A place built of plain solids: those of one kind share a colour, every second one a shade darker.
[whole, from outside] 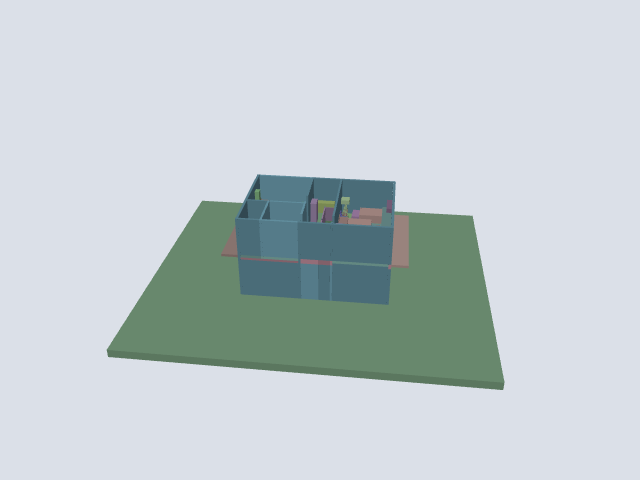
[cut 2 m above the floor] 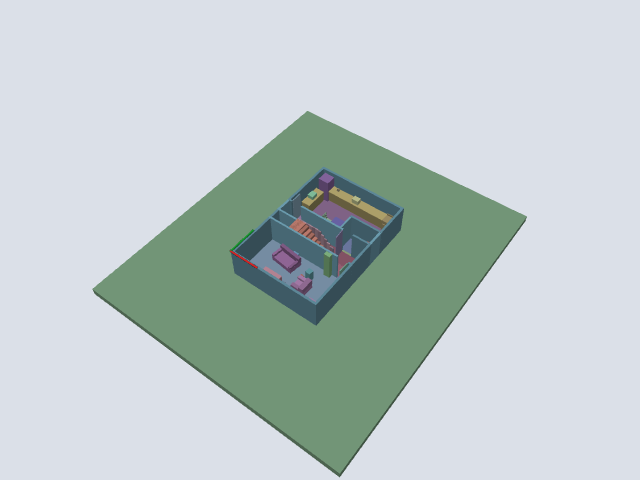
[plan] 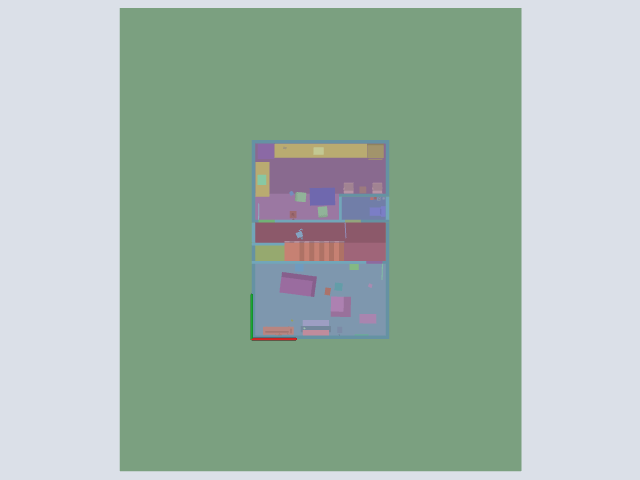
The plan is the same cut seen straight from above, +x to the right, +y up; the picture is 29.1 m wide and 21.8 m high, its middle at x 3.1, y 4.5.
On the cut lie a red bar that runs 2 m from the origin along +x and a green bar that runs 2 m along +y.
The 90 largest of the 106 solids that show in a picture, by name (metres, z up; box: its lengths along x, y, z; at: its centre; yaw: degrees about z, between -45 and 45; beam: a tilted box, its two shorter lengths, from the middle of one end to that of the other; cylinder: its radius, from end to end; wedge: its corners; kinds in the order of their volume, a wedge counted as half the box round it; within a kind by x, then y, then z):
{
 "under_1": {"box": [18.25, 21.04, 0.5], "at": [3.12, 4.52, -0.33]},
 "wall_1": {"box": [0.16, 3.26, 5.47], "at": [0.08, 1.79, 2.43]},
 "wall_2": {"box": [0.16, 0.7, 2.75], "at": [0.08, 3.9, 1.07]},
 "wall_3": {"box": [0.16, 1.74, 2.42], "at": [0.08, 4.42, 3.96]},
 "wall_4": {"box": [0.16, 0.91, 2.75], "at": [0.08, 4.83, 1.07]},
 "wall_5": {"box": [0.16, 2.09, 2.42], "at": [0.08, 6.46, 3.96]},
 "wall_6": {"box": [0.16, 3.46, 2.75], "at": [0.08, 7.15, 1.07]},
 "wall_7": {"box": [0.16, 1.24, 2.42], "at": [0.08, 8.26, 3.96]},
 "wall_8": {"box": [0.31, 0.13, 2.42], "at": [0.15, 3.48, 3.96]},
 "wall_9": {"box": [0.31, 0.13, 5.47], "at": [0.15, 5.36, 2.43]},
 "wall_10": {"box": [1.49, 0.13, 2.75], "at": [0.75, 4.32, 1.07]},
 "wall_11": {"box": [2.57, 0.13, 2.42], "at": [1.28, 7.58, 3.96]},
 "wall_12": {"box": [1.67, 0.13, 2.42], "at": [1.89, 5.36, 3.96]},
 "wall_13": {"box": [0.13, 2.09, 2.42], "at": [2.5, 6.46, 3.96]},
 "wall_14": {"box": [0.13, 1.24, 2.42], "at": [2.5, 8.26, 3.96]},
 "wall_15": {"box": [5.2, 0.13, 2.75], "at": [2.6, 3.48, 1.07]},
 "wall_16": {"box": [3.19, 0.13, 2.75], "at": [2.65, 5.36, 1.07]},
 "wall_17": {"box": [6.25, 0.16, 5.47], "at": [3.12, 0.08, 2.43]},
 "wall_18": {"box": [6.25, 0.16, 5.47], "at": [3.12, 8.96, 2.43]},
 "wall_19": {"box": [5.2, 0.13, 2.42], "at": [3.65, 3.48, 3.96]},
 "wall_20": {"box": [0.13, 1.05, 2.75], "at": [4.03, 5.95, 1.07]},
 "wall_21": {"box": [2.79, 0.13, 2.42], "at": [4.86, 5.36, 3.96]},
 "wall_22": {"box": [2.29, 0.13, 2.75], "at": [5.11, 6.54, 1.07]},
 "wall_23": {"box": [1.3, 0.13, 2.75], "at": [5.6, 5.36, 1.07]},
 "wall_24": {"box": [0.16, 3.26, 5.47], "at": [6.17, 1.79, 2.43]},
 "wall_25": {"box": [0.16, 1.74, 5.47], "at": [6.17, 4.42, 2.43]},
 "wall_26": {"box": [0.16, 1.05, 2.75], "at": [6.17, 5.95, 1.07]},
 "wall_27": {"box": [0.16, 3.46, 2.42], "at": [6.17, 7.15, 3.96]},
 "wall_28": {"box": [0.16, 2.28, 2.75], "at": [6.17, 7.74, 1.07]},
 "stair_1": {"box": [0.22, 0.83, 2.84], "at": [1.6, 3.96, 1.12]},
 "stair_2": {"box": [0.67, 0.83, 2.42], "at": [1.83, 3.96, 0.91]},
 "stair_3": {"box": [0.9, 0.83, 2.2], "at": [1.94, 3.96, 0.8]},
 "stair_4": {"box": [1.12, 0.83, 1.99], "at": [2.05, 3.96, 0.7]},
 "stair_5": {"box": [1.35, 0.83, 1.78], "at": [2.17, 3.96, 0.59]},
 "stair_6": {"box": [1.57, 0.83, 1.57], "at": [2.28, 3.96, 0.48]},
 "stair_7": {"box": [1.8, 0.83, 1.36], "at": [2.39, 3.96, 0.38]},
 "stair_8": {"box": [2.02, 0.83, 1.15], "at": [2.5, 3.96, 0.27]},
 "stair_9": {"box": [2.25, 0.83, 0.93], "at": [2.62, 3.96, 0.17]},
 "stair_10": {"box": [2.47, 0.83, 0.72], "at": [2.73, 3.96, 0.06]},
 "stair_11": {"box": [2.7, 0.83, 0.51], "at": [2.84, 3.96, -0.04]},
 "floor_living_1": {"box": [5.93, 3.26, 0.5], "at": [3.12, 1.79, -0.25]},
 "floor_kitchen_1": {"box": [3.8, 1.18, 0.5], "at": [2.06, 6.01, -0.25]},
 "floor_kitchen_2": {"box": [5.93, 2.28, 0.5], "at": [3.12, 7.74, -0.25]},
 "floor_hall_1": {"box": [5.93, 0.91, 0.5], "at": [3.12, 4.83, -0.25]},
 "floor_hall_2": {"box": [1.9, 0.83, 0.5], "at": [5.14, 3.96, -0.25]},
 "fixture_wardrobe_bedroom_1": {"box": [2.59, 0.56, 2.2], "at": [1.75, 0.44, 3.8]},
 "counter_run_1": {"box": [0.61, 1.58, 0.78], "at": [0.47, 7.25, 0.49]},
 "counter_run_2": {"box": [0.64, 1.58, 0.038], "at": [0.49, 7.25, 0.9]},
 "counter_run_3": {"box": [4.21, 0.64, 0.038], "at": [3.13, 8.55, 0.9]},
 "counter_run_4": {"box": [4.21, 0.61, 0.78], "at": [3.13, 8.56, 0.49]},
 "upper_floor_next_1": {"box": [6.25, 1.0, 0.16], "at": [3.12, -0.5, 2.67]},
 "upper_floor_next_2": {"box": [6.25, 1.0, 0.16], "at": [3.12, 9.54, 2.67]},
 "child_bed_1": {"box": [1.06, 2.06, 0.4], "at": [3.79, 2.41, 3.13]},
 "child_bed_2": {"box": [0.96, 0.55, 0.2], "at": [3.79, 3.12, 3.33]},
 "child_bed_3": {"box": [1.06, 2.06, 0.4], "at": [5.36, 1.17, 3.13]},
 "floor_wc_1": {"box": [2.0, 1.05, 0.5], "at": [5.09, 5.95, -0.25]},
 "fixture_breast_bedroom_1": {"box": [1.19, 0.32, 2.47], "at": [2.91, 0.32, 3.93]},
 "fridge_1": {"box": [0.75, 0.7, 1.72], "at": [0.65, 8.52, 0.86]},
 "fixture_breast_living_1": {"box": [1.19, 0.26, 2.5], "at": [2.91, 0.29, 1.2]},
 "sofa_1": {"box": [1.6, 0.93, 0.34], "at": [2.11, 2.47, 0.28], "yaw": -7.5},
 "sofa_2": {"box": [1.6, 0.23, 0.39], "at": [2.15, 2.83, 0.65], "yaw": -7.5},
 "armchair_club_1": {"box": [0.87, 0.24, 0.18], "at": [4.02, 1.13, 0.51], "yaw": -1.1},
 "armchair_club_2": {"box": [0.87, 0.24, 0.18], "at": [4.03, 1.81, 0.51], "yaw": -1.1},
 "armchair_club_3": {"box": [0.9, 0.92, 0.35], "at": [4.04, 1.47, 0.24], "yaw": -1.1},
 "armchair_club_4": {"box": [0.33, 0.92, 0.38], "at": [4.34, 1.46, 0.61], "yaw": -1.1},
 "billy_1": {"box": [0.42, 0.28, 2.02], "at": [4.65, 3.27, 1.01]},
 "billy_2": {"box": [0.42, 0.28, 2.02], "at": [4.65, 8.73, 3.76]},
 "floor_broom_1": {"box": [1.33, 0.7, 0.5], "at": [0.83, 3.9, -0.25]},
 "range_cooker_1": {"box": [0.76, 0.65, 0.94], "at": [5.62, 8.54, 0.47]},
 "flat_shelf_1": {"box": [0.76, 0.39, 1.46], "at": [4.69, 5.08, 3.48]},
 "sideboard_1": {"box": [0.45, 1.35, 0.71], "at": [5.86, 4.54, 3.25]},
 "trunk_1": {"box": [0.76, 0.43, 0.31], "at": [5.28, 0.93, 0.15], "yaw": -0.4},
 "trunk_2": {"box": [0.95, 0.5, 0.42], "at": [5.36, 2.43, 2.96], "yaw": -2.6},
 "wall_band_1": {"box": [0.16, 0.91, 0.31], "at": [0.08, 4.83, 2.59]},
 "wall_band_2": {"box": [0.16, 3.46, 0.31], "at": [0.08, 7.15, 2.59]},
 "wall_foot_1": {"box": [0.16, 3.26, 0.17], "at": [0.08, 1.79, 2.67]},
 "wall_foot_2": {"box": [0.16, 2.09, 0.17], "at": [0.08, 6.46, 2.67]},
 "bar_stool_1": {"box": [0.35, 0.35, 0.74], "at": [3.94, 2.38, 0.37], "yaw": -5.6},
 "floor_lamp_1": {"box": [0.53, 0.53, 0.27], "at": [5.2, 3.13, 4.12]},
 "leaf_kitchen_door_1": {"box": [0.05, 0.74, 2.01], "at": [0.32, 5.79, 1.01], "yaw": -1.0},
 "leaf_wc_door_1": {"box": [0.05, 0.71, 2.01], "at": [4.26, 4.94, 1.01], "yaw": 3.0},
 "kitchen_bin_1": {"box": [0.31, 0.31, 0.65], "at": [5.04, 6.77, 0.33]},
 "stair_guard_1": {"box": [0.08, 0.83, 0.95], "at": [4.91, 3.96, 3.22]},
 "tv_stand_1": {"box": [1.08, 0.09, 0.63], "at": [1.15, 0.33, 0.74]},
 "dish_rack_1": {"box": [0.47, 0.35, 0.34], "at": [3.03, 8.54, 1.08]},
 "microwave_1": {"box": [0.4, 0.47, 0.28], "at": [0.46, 7.23, 1.05], "yaw": 0.6},
 "fixture_hearth_living_1": {"box": [1.19, 0.45, 0.1], "at": [2.91, 0.64, 0.0]},
 "floor_gap_kitchen_door_1": {"box": [0.74, 0.13, 0.5], "at": [0.68, 5.36, -0.25]},
 "floor_gap_living_door_1": {"box": [0.74, 0.13, 0.5], "at": [5.57, 3.48, -0.25]},
 "wc_1": {"box": [0.21, 0.48, 0.45], "at": [5.97, 5.79, 0.56]}
}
